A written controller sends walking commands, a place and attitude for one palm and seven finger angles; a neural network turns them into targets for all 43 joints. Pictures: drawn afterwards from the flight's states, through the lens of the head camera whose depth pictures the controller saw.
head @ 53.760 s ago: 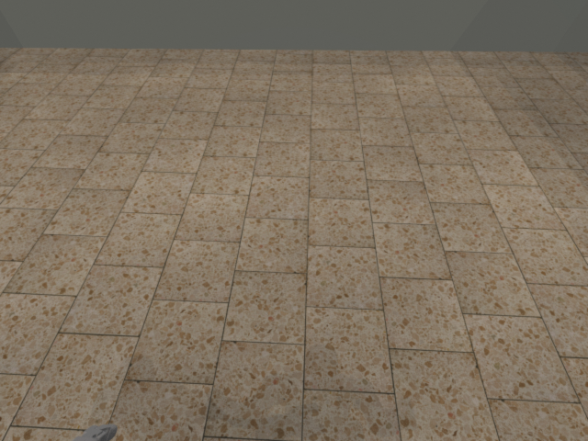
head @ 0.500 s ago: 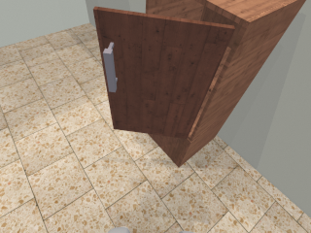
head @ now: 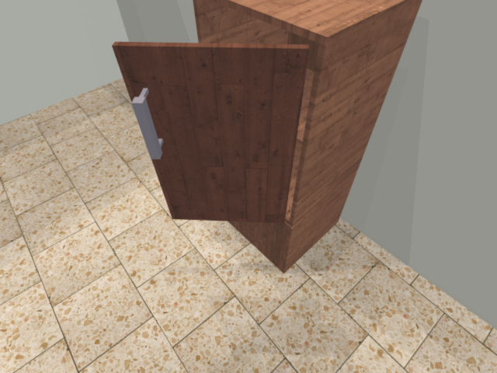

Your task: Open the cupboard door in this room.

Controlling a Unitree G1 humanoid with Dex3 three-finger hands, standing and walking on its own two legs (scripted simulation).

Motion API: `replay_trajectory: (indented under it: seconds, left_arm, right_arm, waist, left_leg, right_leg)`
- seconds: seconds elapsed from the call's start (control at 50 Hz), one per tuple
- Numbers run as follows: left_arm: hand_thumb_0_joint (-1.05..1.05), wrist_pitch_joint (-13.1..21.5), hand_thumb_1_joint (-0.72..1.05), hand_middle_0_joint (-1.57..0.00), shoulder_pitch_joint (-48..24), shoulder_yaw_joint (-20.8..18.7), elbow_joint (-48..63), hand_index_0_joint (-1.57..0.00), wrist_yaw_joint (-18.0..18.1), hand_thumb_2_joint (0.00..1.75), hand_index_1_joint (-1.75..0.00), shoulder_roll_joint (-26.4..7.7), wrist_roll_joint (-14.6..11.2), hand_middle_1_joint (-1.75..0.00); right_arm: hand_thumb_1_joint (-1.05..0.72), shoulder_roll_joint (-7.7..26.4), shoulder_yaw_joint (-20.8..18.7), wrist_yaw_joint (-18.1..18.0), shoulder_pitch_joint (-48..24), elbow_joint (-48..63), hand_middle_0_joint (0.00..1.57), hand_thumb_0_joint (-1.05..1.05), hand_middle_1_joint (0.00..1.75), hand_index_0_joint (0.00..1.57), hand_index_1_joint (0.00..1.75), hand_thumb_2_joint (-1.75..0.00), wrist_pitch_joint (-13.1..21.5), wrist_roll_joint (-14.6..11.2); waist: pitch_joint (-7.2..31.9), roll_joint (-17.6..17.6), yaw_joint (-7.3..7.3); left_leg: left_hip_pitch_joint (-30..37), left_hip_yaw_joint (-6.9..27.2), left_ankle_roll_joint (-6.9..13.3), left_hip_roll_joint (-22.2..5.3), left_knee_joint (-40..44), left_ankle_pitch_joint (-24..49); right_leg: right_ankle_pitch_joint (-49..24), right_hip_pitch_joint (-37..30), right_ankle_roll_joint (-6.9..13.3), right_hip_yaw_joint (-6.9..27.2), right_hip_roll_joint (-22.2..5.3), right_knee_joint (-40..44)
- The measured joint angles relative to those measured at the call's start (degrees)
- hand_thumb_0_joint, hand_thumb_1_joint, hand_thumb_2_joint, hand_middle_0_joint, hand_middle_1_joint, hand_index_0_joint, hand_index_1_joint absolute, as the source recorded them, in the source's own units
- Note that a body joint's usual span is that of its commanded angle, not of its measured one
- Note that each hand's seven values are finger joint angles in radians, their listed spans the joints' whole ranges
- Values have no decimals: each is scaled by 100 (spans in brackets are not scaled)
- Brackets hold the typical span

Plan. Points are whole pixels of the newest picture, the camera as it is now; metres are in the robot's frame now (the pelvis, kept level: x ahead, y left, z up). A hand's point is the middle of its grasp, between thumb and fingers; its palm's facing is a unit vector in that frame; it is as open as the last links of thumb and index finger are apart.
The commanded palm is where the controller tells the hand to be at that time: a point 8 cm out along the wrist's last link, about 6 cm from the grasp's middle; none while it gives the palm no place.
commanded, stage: come to a stop and stand still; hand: left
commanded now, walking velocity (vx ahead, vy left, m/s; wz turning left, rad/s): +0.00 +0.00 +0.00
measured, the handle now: (150, 124) +0.62 +0.25 +0.05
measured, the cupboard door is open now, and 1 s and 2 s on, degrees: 44 44 44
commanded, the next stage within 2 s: look again from close up in 0.24 s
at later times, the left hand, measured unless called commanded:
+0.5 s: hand out of the picture +0.01 +0.17 -0.17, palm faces +0.04 -0.97 -0.23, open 7.4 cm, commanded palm none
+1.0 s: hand out of the picture +0.01 +0.24 -0.17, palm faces +0.01 -0.96 -0.27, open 7.4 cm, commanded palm none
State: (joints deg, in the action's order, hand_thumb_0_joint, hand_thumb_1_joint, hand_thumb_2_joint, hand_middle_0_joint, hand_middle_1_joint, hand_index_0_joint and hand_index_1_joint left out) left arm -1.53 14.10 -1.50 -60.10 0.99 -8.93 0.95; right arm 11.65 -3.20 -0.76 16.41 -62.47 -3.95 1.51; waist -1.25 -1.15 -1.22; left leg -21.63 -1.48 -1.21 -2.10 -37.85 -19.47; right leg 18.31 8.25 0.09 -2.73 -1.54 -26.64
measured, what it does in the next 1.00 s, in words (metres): stands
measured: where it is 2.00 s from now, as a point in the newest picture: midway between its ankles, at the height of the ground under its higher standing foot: outside the picture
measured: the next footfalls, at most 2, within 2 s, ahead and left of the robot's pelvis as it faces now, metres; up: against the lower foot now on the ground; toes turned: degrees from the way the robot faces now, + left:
right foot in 1.64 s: +0.10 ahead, -0.07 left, +0.00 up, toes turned -11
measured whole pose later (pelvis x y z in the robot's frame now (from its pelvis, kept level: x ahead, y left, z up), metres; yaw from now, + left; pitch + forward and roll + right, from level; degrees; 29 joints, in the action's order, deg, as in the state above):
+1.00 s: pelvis -0.04 +0.02 +0.00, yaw +1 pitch -2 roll -1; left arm -0.5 14.2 -0.2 -56.9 0.5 -16.3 1.1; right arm 14.4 0.0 0.1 11.0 -57.4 -0.4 1.6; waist -0.3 0.6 0.5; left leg -15.4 -1.9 1.2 -0.6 -26.9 -9.3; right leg 14.5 9.0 -1.5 -3.0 -2.2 -25.9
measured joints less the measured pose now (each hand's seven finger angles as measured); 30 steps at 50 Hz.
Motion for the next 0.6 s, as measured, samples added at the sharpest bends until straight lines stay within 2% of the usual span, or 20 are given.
replay_trajectory:
  seconds: [0.04, 0.08, 0.1, 0.14, 0.2, 0.32, 0.44, 0.6]
  left_arm:
    - [0, 33, 92, -20, 35, 15, -114, -20, 40, 90, -29, 19, -10, -30]
    - [0, 69, 93, -20, 46, 39, -226, -20, 42, 90, -29, 38, -44, -30]
    - [1, 69, 93, -20, 8, 41, -290, -20, 50, 90, -29, 20, -63, -30]
    - [1, 67, 93, -20, -37, 40, -368, -20, 57, 90, -29, -7, -90, -30]
    - [1, 48, 93, -20, -51, 51, -437, -20, 53, 90, -29, 10, -105, -30]
    - [0, 82, 92, -20, 49, 72, -518, -20, 39, 90, -29, 101, -97, -30]
    - [0, 245, 91, -20, 317, 96, -86, -20, 46, 90, -29, 69, 6, -30]
    - [0, 198, 90, -20, 274, 18, 348, -20, 85, 90, -29, -364, 11, -30]
  right_arm:
    - [-91, -33, 30, -20, 66, -59, 20, 0, 30, 19, 29, -90, 61, -12]
    - [-91, -52, 69, -58, 124, -134, 20, 0, 30, 19, 29, -90, 164, -22]
    - [-91, -111, 90, -90, 105, -215, 20, 0, 30, 19, 29, -90, 204, -23]
    - [-91, -236, 157, -130, 63, -327, 20, 0, 30, 19, 29, -90, 250, -28]
    - [-91, -352, 215, -152, 7, -397, 20, 0, 30, 19, 29, -90, 289, -45]
    - [-91, -461, 247, -155, -147, -394, 20, 0, 30, 20, 29, -90, 281, -31]
    - [-92, -157, 180, -96, -61, 165, 20, 1, 30, 20, 30, -90, 407, 15]
    - [-91, 213, 105, -93, -410, 569, 20, 1, 30, 20, 29, -90, 408, 2]
  waist:
    - [-11, 29, -19]
    - [-20, -36, -43]
    - [-61, 18, -56]
    - [-132, 146, 9]
    - [-168, 172, 77]
    - [-161, 113, 107]
    - [-106, -40, 79]
    - [-3, 128, 161]
  left_leg:
    - [258, -11, -32, -10, 192, 143]
    - [594, 56, 5, -76, 709, 619]
    - [638, 78, 9, -61, 772, 536]
    - [724, 51, -24, -33, 850, 526]
    - [821, 37, -62, -50, 1013, 634]
    - [947, 37, -97, -66, 1245, 766]
    - [638, 97, -71, -90, 840, 596]
    - [679, 31, -2, -28, 607, 482]
  right_leg:
    - [21, -11, 28, -18, 52, -32]
    - [114, 39, 45, -87, 165, -176]
    - [156, 38, 49, -113, 152, -230]
    - [95, -28, 13, -90, 120, -171]
    - [28, -114, 83, -78, 144, -17]
    - [-67, -212, 127, -82, 168, 160]
    - [63, 24, 141, -133, 186, -137]
    - [194, 29, 76, -68, 105, -439]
